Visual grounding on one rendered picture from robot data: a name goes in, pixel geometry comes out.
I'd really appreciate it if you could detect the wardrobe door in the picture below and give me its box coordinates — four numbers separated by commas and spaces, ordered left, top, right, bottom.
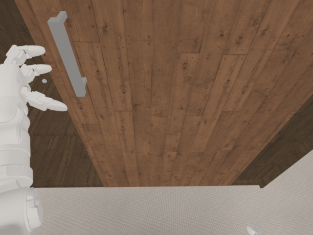
236, 94, 313, 180
14, 0, 313, 188

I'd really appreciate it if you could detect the left robot hand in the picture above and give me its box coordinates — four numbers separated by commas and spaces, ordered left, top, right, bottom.
0, 45, 67, 111

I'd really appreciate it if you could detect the left robot forearm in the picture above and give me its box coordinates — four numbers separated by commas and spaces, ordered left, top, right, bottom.
0, 96, 33, 193

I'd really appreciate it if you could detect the left robot upper arm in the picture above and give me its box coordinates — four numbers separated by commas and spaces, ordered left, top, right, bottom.
0, 187, 43, 235

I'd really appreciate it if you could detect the right robot hand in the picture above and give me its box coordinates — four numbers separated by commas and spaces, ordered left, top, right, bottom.
247, 225, 265, 235

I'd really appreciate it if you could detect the handle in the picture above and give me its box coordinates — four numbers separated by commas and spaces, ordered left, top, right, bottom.
47, 11, 87, 97

